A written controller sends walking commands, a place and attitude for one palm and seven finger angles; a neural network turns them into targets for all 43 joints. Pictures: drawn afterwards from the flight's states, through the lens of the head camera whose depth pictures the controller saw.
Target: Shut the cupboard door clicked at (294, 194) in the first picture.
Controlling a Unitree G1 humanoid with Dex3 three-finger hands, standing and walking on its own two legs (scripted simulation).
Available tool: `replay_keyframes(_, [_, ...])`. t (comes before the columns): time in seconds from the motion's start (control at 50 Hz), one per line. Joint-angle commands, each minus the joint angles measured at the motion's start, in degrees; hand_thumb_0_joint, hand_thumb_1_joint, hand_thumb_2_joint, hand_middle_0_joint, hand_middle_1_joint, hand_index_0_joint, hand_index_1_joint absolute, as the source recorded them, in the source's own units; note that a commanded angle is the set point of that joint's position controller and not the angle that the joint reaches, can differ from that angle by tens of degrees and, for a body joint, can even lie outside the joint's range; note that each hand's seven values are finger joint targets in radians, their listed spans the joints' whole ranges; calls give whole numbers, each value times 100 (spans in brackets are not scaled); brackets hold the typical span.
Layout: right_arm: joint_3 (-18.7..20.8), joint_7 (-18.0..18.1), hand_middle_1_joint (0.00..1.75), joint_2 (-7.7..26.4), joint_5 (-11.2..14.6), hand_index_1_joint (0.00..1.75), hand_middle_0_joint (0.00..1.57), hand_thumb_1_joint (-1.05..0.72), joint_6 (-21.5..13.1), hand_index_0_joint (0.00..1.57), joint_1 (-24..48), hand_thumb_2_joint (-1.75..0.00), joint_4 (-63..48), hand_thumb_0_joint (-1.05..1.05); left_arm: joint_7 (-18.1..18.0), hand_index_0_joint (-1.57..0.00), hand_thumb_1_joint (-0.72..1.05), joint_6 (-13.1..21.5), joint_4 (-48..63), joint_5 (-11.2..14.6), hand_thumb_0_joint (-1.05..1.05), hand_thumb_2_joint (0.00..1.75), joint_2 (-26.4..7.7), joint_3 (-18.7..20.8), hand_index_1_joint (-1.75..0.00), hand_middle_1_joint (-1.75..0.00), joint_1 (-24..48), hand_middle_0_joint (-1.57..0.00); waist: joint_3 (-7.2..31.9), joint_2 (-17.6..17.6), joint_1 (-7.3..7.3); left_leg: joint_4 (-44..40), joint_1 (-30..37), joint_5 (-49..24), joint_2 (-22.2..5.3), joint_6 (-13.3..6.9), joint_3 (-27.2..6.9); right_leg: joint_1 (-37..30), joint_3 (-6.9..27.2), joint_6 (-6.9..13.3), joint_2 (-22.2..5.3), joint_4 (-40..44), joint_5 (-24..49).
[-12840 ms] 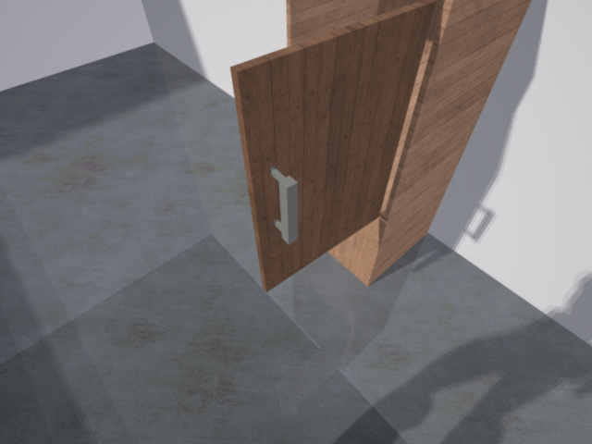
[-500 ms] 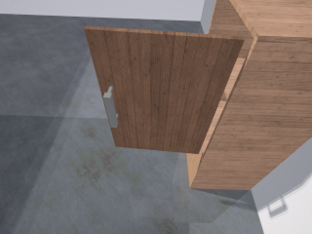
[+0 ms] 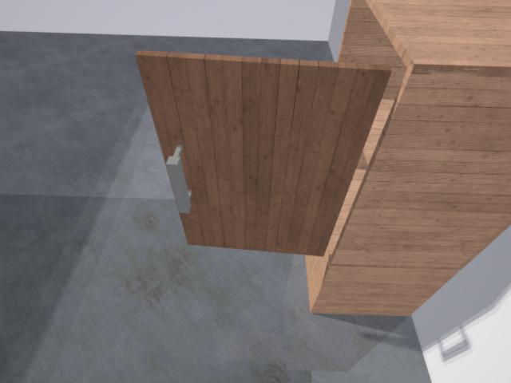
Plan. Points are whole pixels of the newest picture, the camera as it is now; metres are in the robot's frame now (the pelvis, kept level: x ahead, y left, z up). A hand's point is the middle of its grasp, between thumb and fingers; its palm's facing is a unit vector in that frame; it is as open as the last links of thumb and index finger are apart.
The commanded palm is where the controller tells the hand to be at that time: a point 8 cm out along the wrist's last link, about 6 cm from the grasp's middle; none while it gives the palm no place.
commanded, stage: shuffle to correct the standing spot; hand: left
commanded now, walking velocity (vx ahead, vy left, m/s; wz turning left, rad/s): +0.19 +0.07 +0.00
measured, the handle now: (182, 180) +0.52 +0.20 -0.03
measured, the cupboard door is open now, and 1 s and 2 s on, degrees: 86 86 86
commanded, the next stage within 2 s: come to a stop and stand still in 0.22 s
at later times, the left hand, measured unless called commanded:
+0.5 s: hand out of the picture +0.04 +0.18 -0.19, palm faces +0.01 -0.98 -0.19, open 7.4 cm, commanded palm none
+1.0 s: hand out of the picture +0.11 +0.20 -0.17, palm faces -0.01 -0.96 -0.28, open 7.4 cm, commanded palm none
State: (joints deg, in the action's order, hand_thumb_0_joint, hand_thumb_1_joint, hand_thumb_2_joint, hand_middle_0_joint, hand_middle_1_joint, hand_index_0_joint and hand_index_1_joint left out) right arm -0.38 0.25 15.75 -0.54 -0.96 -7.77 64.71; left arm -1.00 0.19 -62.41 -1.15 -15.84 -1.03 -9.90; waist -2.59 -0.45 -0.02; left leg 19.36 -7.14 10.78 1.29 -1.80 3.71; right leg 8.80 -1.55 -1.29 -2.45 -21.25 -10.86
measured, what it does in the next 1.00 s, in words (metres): stands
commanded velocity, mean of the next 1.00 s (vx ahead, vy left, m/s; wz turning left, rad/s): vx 0.01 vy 0.01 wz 0.00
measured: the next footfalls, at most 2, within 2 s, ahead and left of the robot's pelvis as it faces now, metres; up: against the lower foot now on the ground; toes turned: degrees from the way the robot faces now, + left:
none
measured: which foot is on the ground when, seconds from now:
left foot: down 0.00-1.00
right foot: down 0.00-1.00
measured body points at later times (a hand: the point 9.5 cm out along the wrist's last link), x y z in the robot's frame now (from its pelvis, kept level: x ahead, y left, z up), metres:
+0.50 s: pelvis +0.06 +0.01 -0.01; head +0.08 +0.02 +0.44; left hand +0.04 +0.24 -0.18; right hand +0.02 -0.20 -0.17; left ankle +0.00 +0.10 -0.75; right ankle +0.04 -0.11 -0.74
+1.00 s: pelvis +0.02 -0.01 -0.01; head +0.02 -0.01 +0.44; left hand +0.11 +0.25 -0.15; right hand +0.09 -0.28 -0.15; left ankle +0.00 +0.10 -0.75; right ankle +0.04 -0.11 -0.75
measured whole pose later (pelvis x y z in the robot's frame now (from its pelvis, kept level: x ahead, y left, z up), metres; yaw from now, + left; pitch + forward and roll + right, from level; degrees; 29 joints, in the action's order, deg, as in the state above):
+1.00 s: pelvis +0.02 -0.01 -0.01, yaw +0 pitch -2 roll +0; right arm 2.8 1.4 14.8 -1.5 -0.3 -11.8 55.7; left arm -1.8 0.3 -53.8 -1.2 -13.2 0.4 -12.4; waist -0.5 0.5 1.4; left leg 31.5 -10.5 19.5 -0.1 -1.1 3.3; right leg 14.6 -4.2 1.3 -1.1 -32.1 -16.1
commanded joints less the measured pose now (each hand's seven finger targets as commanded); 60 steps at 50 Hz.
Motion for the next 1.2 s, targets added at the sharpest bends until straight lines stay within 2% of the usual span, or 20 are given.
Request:
replay_keyframes(0.0, [182, 54, 30, 909, 14, 30, 20, -90, -87, 20, 46, -90, -231, 0, -45, -20, 90, 127, 226, 35, 0, 90, -867, 189, -30, -30, -30, -20, 369, 27, -1, -374, 134, -465, -804, 73, -703, 15, 516, 212, -556, 371, 408])
replay_keyframes(0.06, [70, 38, 30, 495, -15, 30, 20, -90, 20, 20, -310, -90, -94, 0, -57, -20, 90, 48, 112, 22, 0, 90, -514, 129, -30, -30, -299, -20, 145, -59, 9, -316, -36, 387, -680, 129, -583, 160, 549, 209, -535, 410, -459])
replay_keyframes(0.14, [78, 27, 30, 422, -36, 30, 20, -90, 80, 20, -532, -90, -137, 0, -25, -20, 90, -1, 146, -5, 0, 90, -595, 215, -30, -30, -565, -20, -343, -285, -71, -43, -520, 1194, -505, 94, -428, 432, 837, 355, -608, 562, -1534])
replay_keyframes(0.24, [85, 55, 30, 213, -32, 30, 20, -90, 22, 20, -773, -90, -256, 0, -45, -20, 90, 49, 153, 25, 0, 90, -586, 357, -30, -30, -1032, -20, -339, -621, -137, 744, -979, 815, -296, 126, -123, -13, 1259, 715, -979, 536, -1160])
replay_keyframes(0.3, [103, 89, 30, 131, -20, 30, 20, -90, -38, 20, -1154, -90, -244, 0, -64, -20, 90, 49, 199, 23, 0, 90, -413, 409, -30, -30, -1050, -20, -264, -269, 7, 648, -624, 431, -372, 84, -178, 162, 941, 731, -892, -64, -450])
replay_keyframes(0.34, [130, 141, 30, 256, -8, 30, 20, -90, -94, 20, -1627, -90, -54, 0, -81, -20, 90, 18, 292, -7, 0, 90, 6, 301, -30, -30, -884, -20, -176, 596, 156, 252, 341, -1558, -984, -149, -814, 845, -4, 352, -214, -1195, -31])
replay_keyframes(0.36, [128, 203, 30, 299, -7, 30, 20, -90, -104, 20, -1877, -90, 37, 0, -117, -20, 90, 7, 312, -12, 0, 90, 235, 222, -30, -30, -786, -20, -145, 1052, 195, 149, 708, -3454, -1392, -272, -1180, 1116, -354, 145, -7, -1638, -507])
replay_keyframes(0.38, [85, 259, 30, 202, -14, 30, 20, -90, -98, 20, -1945, -90, 105, 0, -168, -20, 90, -8, 346, 19, 0, 90, 289, 180, -30, -30, -724, -20, -196, 1086, 186, 243, 947, -5108, -1558, -402, -1257, 1346, -224, 79, -11, -1819, -1320])
replay_keyframes(0.42, [69, 334, 30, 156, -2, 30, 20, -90, -86, 20, -1788, -90, 67, 0, -204, -20, 90, -43, 294, 76, 0, 90, 227, 209, -30, -30, -749, -20, -249, 797, 79, 398, 829, -5985, -1534, -419, -1100, 1033, -64, 107, -156, -1470, -1261])
replay_keyframes(0.48, [146, 370, 30, 77, 80, 30, 20, -90, -97, 20, -1353, -90, -108, 0, -190, -20, 90, 5, 79, 95, 0, 90, 148, 266, -30, -30, -1263, -20, 47, 361, -137, 614, 248, -4589, -988, -6, -670, -141, 159, 231, -301, -542, 1692])
replay_keyframes(0.5, [188, 364, 30, -9, 87, 30, 20, -90, -84, 20, -1361, -90, -158, 0, -194, -20, 90, 15, 88, 108, 0, 90, 93, 269, -30, -30, -1236, -20, 82, 355, -83, 447, 77, -3650, -870, 124, -617, -258, 255, 320, -485, -645, 2311])
replay_keyframes(0.56, [262, 354, 30, -182, 45, 30, 20, -90, 7, 20, -1435, -90, -140, 0, -233, -20, 90, 8, 170, 74, 0, 90, 166, 299, -30, -30, -1169, -20, 164, -165, -28, 537, 42, -2977, -806, 116, -500, -217, 313, 388, -591, -908, 3130])
replay_keyframes(0.72, [303, 293, 30, -259, 8, 30, 20, -90, 18, 20, -1226, -90, -198, 0, -223, -20, 90, 14, 386, 41, 0, 90, 133, 313, -30, -30, -807, -20, 478, -40, 4, 493, 173, -2403, -831, 71, -477, -69, 419, 393, -558, -826, 2523])
replay_keyframes(0.74, [360, 231, 30, 569, -70, 30, 20, -90, -72, 20, -984, -90, -779, 0, -237, -20, 90, 54, 874, 28, 0, 90, -955, 302, -30, -30, -569, -20, 375, 64, 98, 196, -25, -3140, -611, 99, -762, -260, 85, 386, -142, -1256, 1753])
replay_keyframes(0.76, [538, 246, 30, 634, -86, 30, 20, -90, -211, 20, -913, -90, -895, 0, -228, -20, 90, 15, 1032, 14, 0, 90, -386, 394, -30, -30, -735, -20, 818, 170, -25, 713, 256, -3771, -1003, 2, -828, 221, 82, 377, -160, -1442, 1041])
replay_keyframes(0.78, [536, 255, 30, 526, -79, 30, 20, -90, -214, 20, -890, -90, -943, 0, -209, -20, 90, 36, 1043, 29, 0, 90, -294, 333, -30, -30, -682, -20, 1069, 411, 2, 848, 500, -3906, -992, -121, -824, 299, 107, 449, -157, -1283, 1050])
replay_keyframes(0.84, [457, 208, 30, 316, -67, 30, 20, -90, -112, 20, -596, -90, -1204, 0, -180, -20, 90, 99, 1095, 28, 0, 90, -387, 359, -30, -30, -734, -20, 522, -194, -61, 1072, -513, -1342, -586, -78, -555, 43, 655, 596, -511, -681, 1702])
replay_keyframes(0.88, [467, 170, 30, 353, -63, 30, 20, -90, -15, 20, -553, -90, -1250, 0, -154, -20, 90, 127, 1184, 21, 0, 90, -668, 413, -30, -30, -391, -20, 32, -447, 127, 1036, -829, 297, -374, 12, -477, 531, 1129, 730, -845, -165, 406])
replay_keyframes(0.96, [443, 89, 30, 640, -84, 30, 20, -90, -30, 20, -400, -90, -1272, 0, -104, -20, 90, 174, 1292, 14, 0, 90, -932, 414, -30, -30, -5, -20, -8, -246, 162, 805, -596, 351, -442, -53, -550, 808, 1092, 674, -729, 204, -701])
replay_keyframes(1.18, [343, -9, 30, 1198, -78, 30, 20, -90, -74, 20, 37, -90, -1113, 0, 2, -20, 90, 157, 1024, 31, 0, 90, -1222, 335, -30, -30, 293, -20, 113, 26, 49, 64, -710, 649, -615, -98, -793, 465, 733, 393, -545, 337, -952])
